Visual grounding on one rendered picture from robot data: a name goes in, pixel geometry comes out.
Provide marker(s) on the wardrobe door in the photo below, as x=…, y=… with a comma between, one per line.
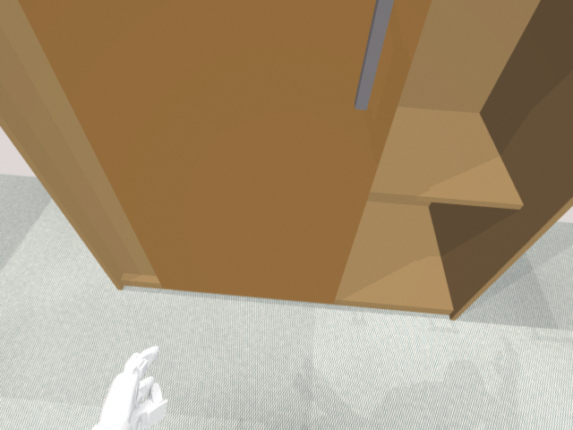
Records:
x=32, y=83
x=228, y=130

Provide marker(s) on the handle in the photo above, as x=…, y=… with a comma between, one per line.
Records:
x=380, y=21

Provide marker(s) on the robot left hand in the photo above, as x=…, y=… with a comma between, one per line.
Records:
x=124, y=396

